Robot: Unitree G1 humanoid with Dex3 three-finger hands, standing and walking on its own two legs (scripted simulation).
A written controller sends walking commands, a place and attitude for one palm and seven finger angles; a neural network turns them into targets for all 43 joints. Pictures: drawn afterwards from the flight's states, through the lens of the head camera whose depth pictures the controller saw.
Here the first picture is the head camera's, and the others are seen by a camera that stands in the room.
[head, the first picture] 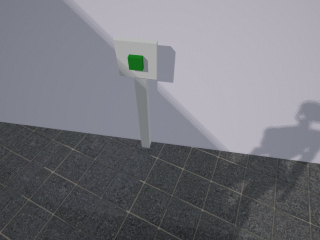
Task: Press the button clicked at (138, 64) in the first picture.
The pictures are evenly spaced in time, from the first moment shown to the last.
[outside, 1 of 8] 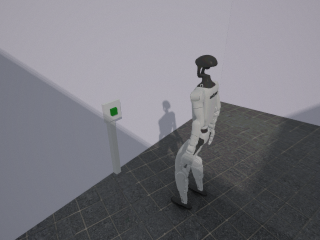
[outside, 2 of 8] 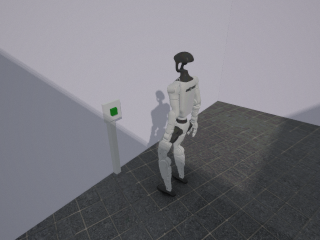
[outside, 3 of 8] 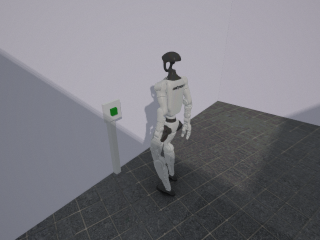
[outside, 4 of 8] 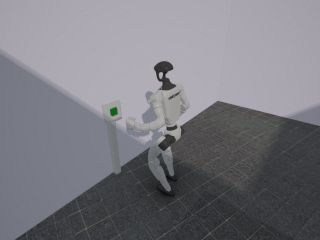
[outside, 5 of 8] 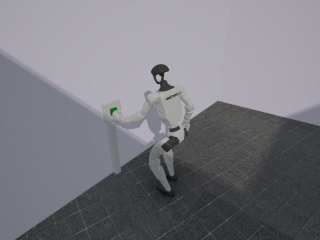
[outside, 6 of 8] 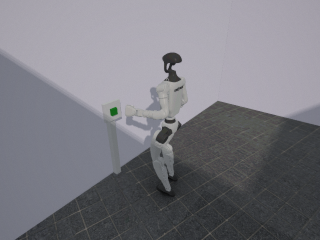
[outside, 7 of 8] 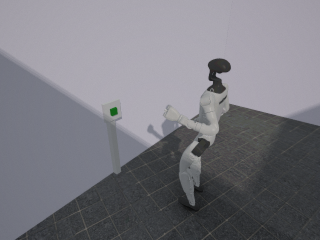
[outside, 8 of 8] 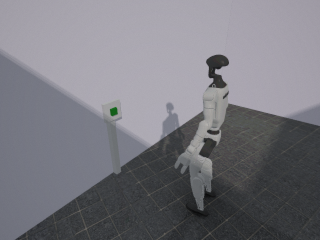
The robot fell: no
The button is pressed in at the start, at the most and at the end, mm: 0 10 0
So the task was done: yes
